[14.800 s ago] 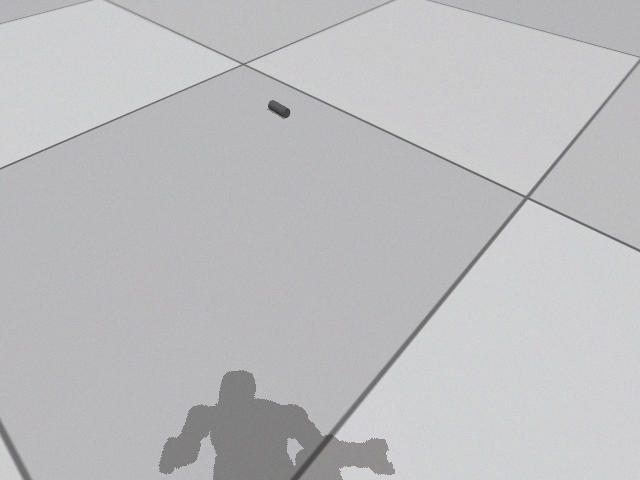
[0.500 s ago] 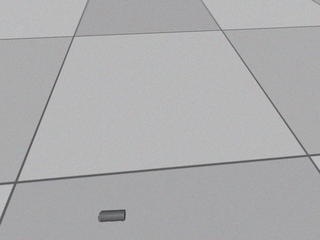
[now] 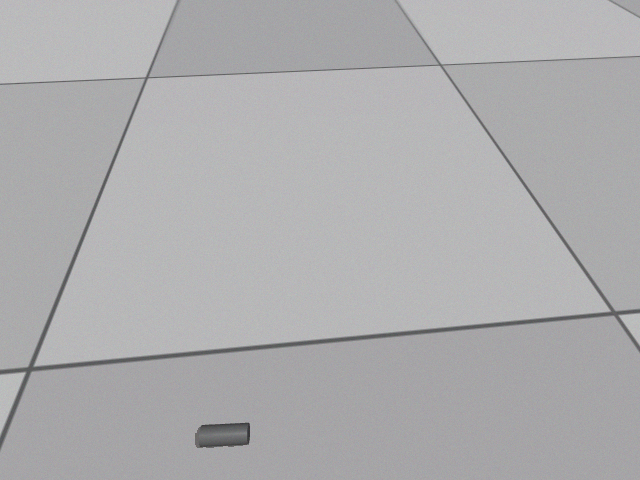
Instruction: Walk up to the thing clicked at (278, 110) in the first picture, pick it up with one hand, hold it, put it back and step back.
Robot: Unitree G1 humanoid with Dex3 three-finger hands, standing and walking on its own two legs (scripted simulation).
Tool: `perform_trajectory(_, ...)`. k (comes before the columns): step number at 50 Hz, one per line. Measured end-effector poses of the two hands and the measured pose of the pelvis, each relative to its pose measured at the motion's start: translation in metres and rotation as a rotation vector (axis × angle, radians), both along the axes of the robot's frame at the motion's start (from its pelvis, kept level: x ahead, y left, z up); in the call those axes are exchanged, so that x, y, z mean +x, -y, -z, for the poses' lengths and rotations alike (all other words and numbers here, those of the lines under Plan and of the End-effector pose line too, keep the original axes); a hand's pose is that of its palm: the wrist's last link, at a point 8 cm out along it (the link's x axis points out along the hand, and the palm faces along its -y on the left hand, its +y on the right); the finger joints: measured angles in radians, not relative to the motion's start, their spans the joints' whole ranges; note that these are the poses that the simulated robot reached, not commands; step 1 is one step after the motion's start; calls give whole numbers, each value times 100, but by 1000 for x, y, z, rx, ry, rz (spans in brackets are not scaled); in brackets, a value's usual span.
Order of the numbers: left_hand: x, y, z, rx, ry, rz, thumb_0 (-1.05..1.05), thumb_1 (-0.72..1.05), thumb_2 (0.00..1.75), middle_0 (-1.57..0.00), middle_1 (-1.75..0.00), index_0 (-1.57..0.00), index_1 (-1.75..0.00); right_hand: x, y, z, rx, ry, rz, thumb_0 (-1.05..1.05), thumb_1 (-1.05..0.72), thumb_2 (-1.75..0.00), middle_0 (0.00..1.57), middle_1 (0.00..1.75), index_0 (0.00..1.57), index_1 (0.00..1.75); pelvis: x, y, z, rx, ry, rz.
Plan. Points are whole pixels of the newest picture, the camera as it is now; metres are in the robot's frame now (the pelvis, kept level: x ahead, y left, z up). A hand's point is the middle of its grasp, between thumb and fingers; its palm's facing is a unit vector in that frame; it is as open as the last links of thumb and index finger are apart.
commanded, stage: stand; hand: left
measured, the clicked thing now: (225, 434) +0.39 +0.28 -0.76
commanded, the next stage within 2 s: walk up in 0.04 s
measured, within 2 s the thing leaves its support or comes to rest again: neither
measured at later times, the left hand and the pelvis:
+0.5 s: hand out of the picture +0.06 +0.27 -0.15, palm faces -0.03 -0.93 -0.37, open 7.4 cm; pelvis -0.03 +0.01 +0.00, yaw -1 degrees
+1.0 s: hand out of the picture +0.05 +0.27 -0.16, palm faces -0.04 -0.93 -0.37, open 7.4 cm; pelvis -0.03 +0.01 -0.01, yaw -1 degrees
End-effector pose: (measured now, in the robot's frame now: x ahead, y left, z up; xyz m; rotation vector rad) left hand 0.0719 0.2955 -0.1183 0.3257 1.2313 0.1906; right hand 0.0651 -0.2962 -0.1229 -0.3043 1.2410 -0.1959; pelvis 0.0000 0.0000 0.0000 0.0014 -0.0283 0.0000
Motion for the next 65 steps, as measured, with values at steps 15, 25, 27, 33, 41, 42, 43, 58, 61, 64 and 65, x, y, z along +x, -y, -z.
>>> perform_trajectory(15, -7, -10, -5, 30, 23, -2, 1, 90, 90, -20, -30, -21, -30, -9, 1, 3, 8, 0, 29, 0, -91, -90, 20, 30, 20, 30, -17, -5, 2, 1, 11, 6)
perform_trajectory(25, -17, -15, -2, 23, 20, 6, 1, 90, 90, -20, -30, -21, -30, -26, -7, 3, 16, -9, 37, 0, -91, -90, 20, 30, 20, 30, -27, -12, 3, 4, 13, 9)
perform_trajectory(27, -19, -16, -1, 21, 16, 5, 1, 90, 90, -20, -30, -21, -30, -30, -9, 4, 16, -14, 38, 0, -91, -90, 20, 30, 20, 30, -28, -12, 3, 5, 14, 8)
perform_trajectory(33, -29, -17, 2, 16, -5, 1, 1, 91, 90, -20, -30, -21, -30, -36, -11, 5, 18, -26, 43, 0, -91, -90, 20, 30, 20, 30, -29, -14, 4, 5, 15, 10)
perform_trajectory(41, -34, -17, 3, 21, -21, -2, 1, 90, 90, -20, -30, -21, -30, -31, -10, 6, 18, -17, 40, 0, -91, -90, 20, 30, 20, 30, -28, -14, 5, 4, 14, 11)
perform_trajectory(42, -34, -17, 2, 21, -20, -1, 1, 90, 90, -20, -30, -21, -30, -30, -10, 6, 18, -14, 38, 0, -91, -90, 20, 30, 20, 30, -28, -14, 5, 4, 13, 11)
perform_trajectory(43, -33, -17, 2, 22, -19, -1, 1, 90, 90, -20, -30, -21, -30, -28, -9, 6, 18, -10, 37, 0, -91, -90, 20, 30, 20, 30, -28, -13, 5, 4, 13, 11)
perform_trajectory(58, -10, -18, -3, 28, 37, 27, 1, 90, 90, -20, -30, -21, -30, -15, -6, 2, 11, 33, 30, 0, -91, -90, 20, 30, 20, 30, -26, -13, 5, 4, 12, 19)
perform_trajectory(61, -7, -17, -3, 28, 42, 33, 1, 90, 90, -20, -30, -21, -30, -16, -6, 1, 11, 33, 34, 0, -91, -90, 20, 30, 20, 30, -26, -13, 5, 3, 12, 21)
perform_trajectory(64, -5, -17, -3, 27, 43, 38, 1, 90, 90, -20, -30, -21, -30, -18, -6, 2, 11, 29, 38, 0, -91, -90, 20, 30, 20, 30, -26, -14, 5, 3, 12, 22)
perform_trajectory(65, -5, -17, -3, 27, 43, 39, 1, 90, 90, -20, -30, -21, -30, -19, -6, 2, 11, 27, 39, 0, -91, -90, 20, 30, 20, 30, -26, -14, 5, 3, 12, 22)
